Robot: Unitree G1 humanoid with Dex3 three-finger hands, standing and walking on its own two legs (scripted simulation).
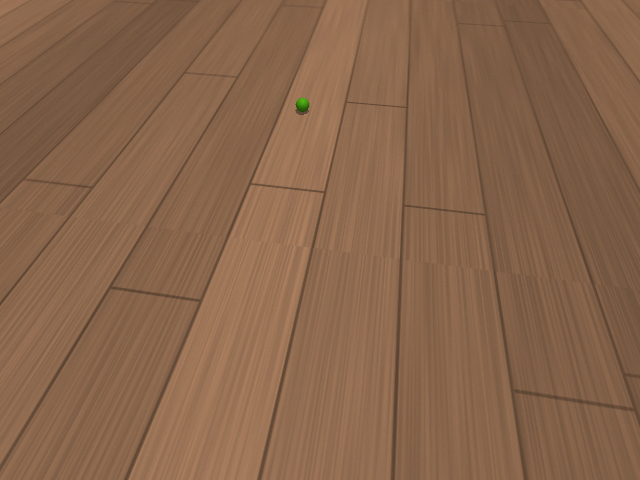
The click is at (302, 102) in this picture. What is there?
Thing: free ball
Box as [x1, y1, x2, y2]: [296, 98, 308, 111]
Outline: 299,98 296,102 296,107 300,111 304,111 308,107 308,102 305,98
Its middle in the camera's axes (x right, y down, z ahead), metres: -0.09 -0.76 +2.26
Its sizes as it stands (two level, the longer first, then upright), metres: 0.077 0.077 0.077
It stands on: the floor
